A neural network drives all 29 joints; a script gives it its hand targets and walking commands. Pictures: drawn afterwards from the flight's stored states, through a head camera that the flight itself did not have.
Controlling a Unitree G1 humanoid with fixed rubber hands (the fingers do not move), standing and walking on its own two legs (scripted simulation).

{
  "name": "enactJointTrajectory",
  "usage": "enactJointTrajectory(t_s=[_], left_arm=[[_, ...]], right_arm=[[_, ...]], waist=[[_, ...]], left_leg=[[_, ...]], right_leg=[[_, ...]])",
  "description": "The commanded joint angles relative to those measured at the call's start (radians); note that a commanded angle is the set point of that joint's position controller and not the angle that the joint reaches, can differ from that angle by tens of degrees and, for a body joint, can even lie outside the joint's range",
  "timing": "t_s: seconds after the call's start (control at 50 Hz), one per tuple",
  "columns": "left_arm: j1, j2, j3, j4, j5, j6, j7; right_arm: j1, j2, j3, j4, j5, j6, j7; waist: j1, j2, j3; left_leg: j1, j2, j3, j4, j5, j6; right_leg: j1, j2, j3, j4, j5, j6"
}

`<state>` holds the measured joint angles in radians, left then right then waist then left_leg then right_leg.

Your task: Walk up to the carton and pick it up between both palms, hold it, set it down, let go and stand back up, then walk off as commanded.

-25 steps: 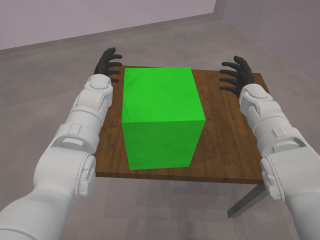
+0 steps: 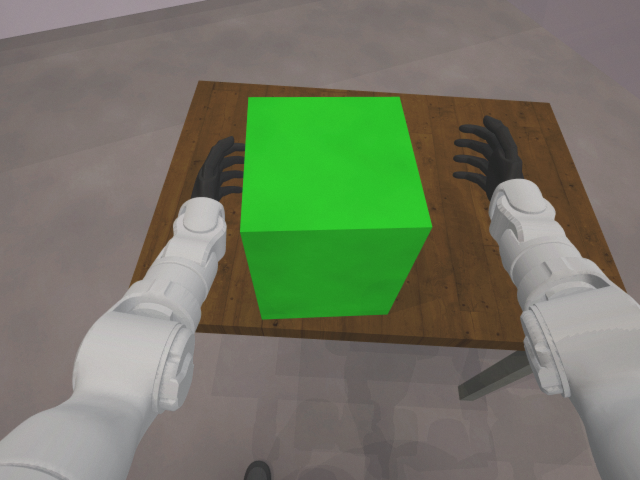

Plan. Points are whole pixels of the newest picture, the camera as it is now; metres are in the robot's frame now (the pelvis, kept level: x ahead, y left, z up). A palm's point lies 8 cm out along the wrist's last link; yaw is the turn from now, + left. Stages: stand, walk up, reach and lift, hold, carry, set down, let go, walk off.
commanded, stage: reach and lift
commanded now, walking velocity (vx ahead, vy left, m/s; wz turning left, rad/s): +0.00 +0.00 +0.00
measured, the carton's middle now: (325, 217) +0.47 +0.03 +0.00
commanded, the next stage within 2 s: none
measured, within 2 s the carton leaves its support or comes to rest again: leaves its support in 1.26 s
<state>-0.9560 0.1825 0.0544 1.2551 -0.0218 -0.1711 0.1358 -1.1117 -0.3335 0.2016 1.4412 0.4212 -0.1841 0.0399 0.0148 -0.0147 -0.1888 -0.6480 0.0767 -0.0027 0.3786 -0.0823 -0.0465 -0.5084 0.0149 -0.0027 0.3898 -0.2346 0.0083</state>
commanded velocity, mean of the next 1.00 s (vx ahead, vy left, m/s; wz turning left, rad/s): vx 0.00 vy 0.00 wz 0.00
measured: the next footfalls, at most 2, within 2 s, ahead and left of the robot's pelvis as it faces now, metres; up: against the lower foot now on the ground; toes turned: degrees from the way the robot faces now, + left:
none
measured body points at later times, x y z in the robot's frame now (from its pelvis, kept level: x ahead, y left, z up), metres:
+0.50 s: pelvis +0.00 +0.00 -0.01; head +0.11 +0.01 +0.43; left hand +0.46 +0.15 +0.04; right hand +0.50 -0.16 +0.07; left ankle +0.04 +0.15 -0.74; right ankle -0.05 -0.12 -0.74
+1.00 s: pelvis -0.01 +0.00 +0.00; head +0.09 +0.01 +0.44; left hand +0.44 +0.14 +0.04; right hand +0.47 -0.15 +0.07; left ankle +0.04 +0.15 -0.74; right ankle -0.05 -0.12 -0.74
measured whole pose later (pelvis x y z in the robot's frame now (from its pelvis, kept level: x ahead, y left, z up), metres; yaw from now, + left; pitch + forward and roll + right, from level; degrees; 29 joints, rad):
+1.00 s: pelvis -0.01 +0.00 +0.00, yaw -1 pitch +22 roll -1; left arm -0.91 -0.07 0.53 1.09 0.33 -0.20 0.14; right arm -1.02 -0.10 -0.60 1.21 -0.37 -0.23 0.02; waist 0.03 0.00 -0.19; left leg -0.70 0.08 0.01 0.38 -0.06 -0.05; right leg -0.57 0.02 0.01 0.41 -0.22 0.01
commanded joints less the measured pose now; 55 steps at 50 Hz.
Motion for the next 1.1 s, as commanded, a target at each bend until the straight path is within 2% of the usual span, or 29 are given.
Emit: enactJointTrajectory(t_s=[0.0,0.08,0.1,0.14,0.18,0.2,0.24,0.28,0.36,0.4,0.42,0.46,0.48,0.56,0.6,0.62,0.66,0.68,0.7,0.76,0.8,0.86,0.88,0.9,0.96,0.98,1.04,1.06,1.08], left_arm=[[-0.382,0.038,0.024,-0.003,-0.112,-0.111,-0.010],[-0.373,0.031,0.039,-0.025,-0.109,-0.149,-0.013],[-0.376,0.047,0.051,-0.042,-0.103,-0.153,-0.014],[-0.356,0.043,0.066,0.000,-0.096,-0.156,-0.019],[-0.325,0.022,0.088,-0.034,-0.070,-0.168,-0.023],[-0.347,-0.005,0.073,-0.024,-0.073,-0.165,-0.028],[-0.348,-0.021,0.090,-0.015,-0.045,-0.152,-0.030],[-0.316,-0.043,0.109,-0.007,-0.039,-0.159,-0.033],[-0.332,-0.087,0.131,-0.063,0.021,-0.166,-0.040],[-0.350,-0.110,0.167,-0.081,0.059,-0.168,-0.041],[-0.355,-0.125,0.190,-0.106,0.084,-0.177,-0.042],[-0.368,-0.139,0.221,-0.128,0.140,-0.165,-0.025],[-0.360,-0.093,0.273,-0.095,0.175,-0.155,-0.015],[-0.395,-0.166,0.316,-0.188,0.262,-0.131,-0.009],[-0.402,-0.288,0.304,-0.209,0.280,-0.116,-0.025],[-0.419,-0.307,0.319,-0.233,0.308,-0.103,-0.027],[-0.410,-0.403,0.359,-0.237,0.363,-0.086,-0.044],[-0.405,-0.424,0.354,-0.263,0.377,-0.085,-0.042],[-0.426,-0.520,0.342,-0.255,0.391,-0.071,-0.065],[-0.369,-0.580,0.349,-0.268,0.436,-0.046,-0.083],[-0.356,-0.604,0.357,-0.264,0.462,-0.038,-0.092],[-0.325,-0.604,0.399,-0.263,0.488,-0.017,-0.098],[-0.339,-0.592,0.395,-0.254,0.493,-0.011,-0.094],[-0.336,-0.611,0.395,-0.257,0.496,-0.006,-0.095],[-0.330,-0.617,0.414,-0.288,0.505,-0.013,-0.095],[-0.324,-0.637,0.407,-0.298,0.498,-0.013,-0.094],[-0.331,-0.654,0.386,-0.322,0.511,-0.007,-0.084],[-0.320,-0.640,0.421,-0.303,0.519,-0.003,-0.083],[-0.318,-0.629,0.428,-0.303,0.521,0.002,-0.081]], right_arm=[[-0.334,-0.102,-0.021,-0.065,0.018,-0.075,0.014],[-0.341,-0.095,-0.048,-0.100,-0.014,-0.111,0.014],[-0.349,-0.109,-0.031,-0.127,-0.004,-0.122,0.015],[-0.304,-0.092,-0.052,-0.084,-0.034,-0.116,0.016],[-0.284,-0.086,-0.047,-0.085,-0.041,-0.132,0.010],[-0.309,-0.092,-0.072,-0.081,-0.054,-0.133,0.012],[-0.307,-0.068,-0.077,-0.066,-0.069,-0.124,0.010],[-0.297,-0.056,-0.086,-0.102,-0.094,-0.132,0.012],[-0.259,0.053,-0.119,-0.100,-0.134,-0.118,0.026],[-0.272,0.073,-0.167,-0.111,-0.214,-0.120,0.023],[-0.282,0.100,-0.182,-0.170,-0.235,-0.131,0.017],[-0.269,0.107,-0.254,-0.141,-0.301,-0.125,0.005],[-0.255,0.111,-0.272,-0.149,-0.333,-0.115,0.001],[-0.284,0.189,-0.372,-0.183,-0.434,-0.101,-0.004],[-0.322,0.317,-0.406,-0.205,-0.482,-0.102,0.028],[-0.312,0.324,-0.444,-0.187,-0.511,-0.089,0.037],[-0.288,0.464,-0.490,-0.215,-0.606,-0.084,0.061],[-0.278,0.462,-0.535,-0.220,-0.634,-0.092,0.063],[-0.304,0.566,-0.545,-0.240,-0.674,-0.082,0.086],[-0.224,0.634,-0.612,-0.210,-0.759,-0.079,0.102],[-0.209,0.684,-0.625,-0.230,-0.825,-0.087,0.109],[-0.160,0.716,-0.658,-0.203,-0.864,-0.064,0.108],[-0.205,0.708,-0.663,-0.242,-0.881,-0.059,0.109],[-0.185,0.724,-0.671,-0.254,-0.900,-0.061,0.108],[-0.196,0.761,-0.660,-0.281,-0.925,-0.066,0.116],[-0.222,0.758,-0.661,-0.297,-0.917,-0.079,0.117],[-0.173,0.764,-0.719,-0.267,-0.926,-0.068,0.110],[-0.186,0.770,-0.715,-0.262,-0.953,-0.057,0.114],[-0.176,0.739,-0.740,-0.260,-0.974,-0.052,0.112]], waist=[[0.151,0.078,-0.655],[0.137,0.035,-0.717],[0.169,0.043,-0.781],[0.143,0.007,-0.747],[0.162,0.047,-0.744],[0.132,0.044,-0.743],[0.136,0.044,-0.666],[0.144,-0.017,-0.693],[0.141,0.027,-0.631],[0.133,-0.008,-0.613],[0.148,-0.006,-0.674],[0.113,0.023,-0.664],[0.139,0.010,-0.618],[0.113,0.036,-0.625],[0.128,0.017,-0.616],[0.095,0.046,-0.584],[0.109,0.038,-0.598],[0.068,0.054,-0.621],[0.086,0.047,-0.596],[0.053,0.071,-0.549],[0.076,0.050,-0.570],[0.054,0.021,-0.516],[0.073,0.020,-0.545],[0.050,0.023,-0.555],[0.085,-0.011,-0.550],[0.067,-0.008,-0.565],[0.042,0.045,-0.548],[0.065,-0.002,-0.507],[0.044,-0.016,-0.497]], left_leg=[[0.511,-0.020,0.075,0.176,0.477,-0.020],[0.503,-0.025,0.082,0.184,0.551,-0.017],[0.513,-0.024,0.085,0.190,0.592,-0.026],[0.491,-0.022,0.080,0.184,0.552,-0.015],[0.523,-0.027,0.085,0.189,0.631,-0.030],[0.530,-0.022,0.074,0.189,0.638,-0.029],[0.529,-0.023,0.075,0.174,0.577,-0.017],[0.462,-0.032,0.092,0.170,0.545,-0.020],[0.491,-0.029,0.093,0.130,0.531,-0.007],[0.482,-0.029,0.094,0.139,0.523,-0.001],[0.469,-0.035,0.110,0.123,0.492,-0.001],[0.469,-0.034,0.107,0.122,0.491,-0.003],[0.449,-0.038,0.115,0.106,0.464,-0.003],[0.504,-0.049,0.130,0.085,0.441,-0.010],[0.523,-0.044,0.137,0.078,0.466,-0.001],[0.568,-0.038,0.132,0.077,0.446,-0.004],[0.608,-0.043,0.145,0.081,0.452,0.004],[0.671,-0.039,0.132,0.083,0.490,0.001],[0.686,-0.039,0.138,0.091,0.507,-0.005],[0.713,-0.035,0.144,0.091,0.508,0.000],[0.679,-0.048,0.161,0.095,0.469,0.009],[0.652,-0.053,0.167,0.079,0.418,0.029],[0.632,-0.054,0.166,0.078,0.397,0.034],[0.640,-0.047,0.164,0.071,0.401,0.037],[0.610,-0.054,0.174,0.067,0.412,0.042],[0.616,-0.049,0.165,0.071,0.429,0.046],[0.725,-0.037,0.149,0.091,0.469,0.033],[0.683,-0.042,0.156,0.071,0.413,0.045],[0.681,-0.044,0.159,0.062,0.395,0.048]], right_leg=[[-0.181,0.044,-0.048,0.010,0.336,0.021],[-0.166,0.044,-0.053,0.031,0.455,0.037],[-0.143,0.053,-0.049,0.035,0.473,0.034],[-0.157,0.044,-0.044,0.041,0.479,0.041],[-0.151,0.044,-0.048,0.038,0.526,0.039],[-0.184,0.047,-0.053,0.031,0.528,0.042],[-0.192,0.044,-0.050,-0.002,0.438,0.030],[-0.125,0.042,-0.044,0.027,0.512,0.040],[-0.106,0.036,-0.035,0.000,0.495,0.034],[-0.102,0.033,-0.035,0.005,0.511,0.045],[-0.055,0.030,-0.032,0.008,0.520,0.047],[-0.047,0.032,-0.044,0.008,0.546,0.047],[-0.020,0.028,-0.037,0.003,0.534,0.049],[0.026,0.030,-0.051,-0.024,0.503,0.042],[0.021,0.035,-0.055,-0.013,0.516,0.043],[-0.006,0.037,-0.073,-0.025,0.461,0.041],[-0.002,0.035,-0.085,-0.030,0.429,0.035],[-0.049,0.048,-0.086,-0.039,0.435,0.032],[-0.034,0.042,-0.095,-0.046,0.416,0.030],[-0.029,0.041,-0.103,-0.032,0.448,0.024],[0.026,0.040,-0.098,-0.021,0.461,0.023],[0.072,0.030,-0.102,-0.008,0.480,0.036],[0.076,0.029,-0.101,0.004,0.477,0.041],[0.080,0.025,-0.108,-0.003,0.477,0.048],[0.107,0.029,-0.099,0.022,0.502,0.047],[0.119,0.028,-0.105,0.025,0.529,0.045],[0.042,0.037,-0.123,-0.013,0.427,0.034],[0.058,0.035,-0.117,-0.028,0.369,0.030],[0.065,0.028,-0.118,-0.031,0.367,0.032]])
